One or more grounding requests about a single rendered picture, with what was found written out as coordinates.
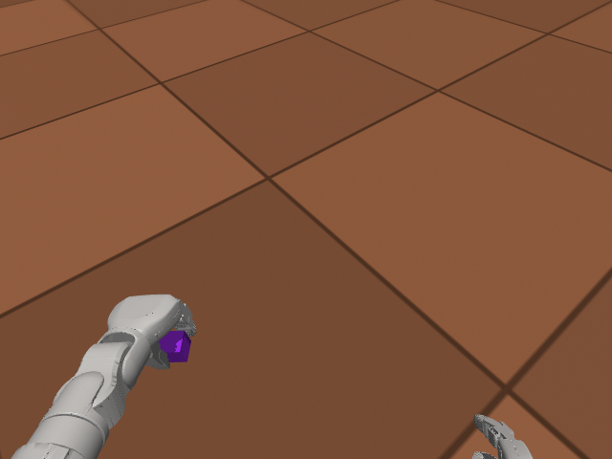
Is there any left robot hand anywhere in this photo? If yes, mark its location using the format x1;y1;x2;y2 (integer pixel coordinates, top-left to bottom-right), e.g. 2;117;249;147
107;295;196;369

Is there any right robot hand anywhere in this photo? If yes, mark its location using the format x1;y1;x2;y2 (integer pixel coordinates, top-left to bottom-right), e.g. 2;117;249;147
472;414;534;459

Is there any small box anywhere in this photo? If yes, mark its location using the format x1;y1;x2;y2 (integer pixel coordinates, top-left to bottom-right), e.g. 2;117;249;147
158;331;191;362

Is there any left robot arm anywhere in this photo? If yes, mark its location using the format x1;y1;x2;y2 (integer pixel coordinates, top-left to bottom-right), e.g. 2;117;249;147
11;327;151;459

